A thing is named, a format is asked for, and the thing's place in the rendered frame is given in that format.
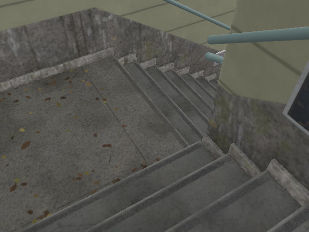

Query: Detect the stairs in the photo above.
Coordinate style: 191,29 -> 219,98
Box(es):
123,61 -> 218,145
17,140 -> 309,232

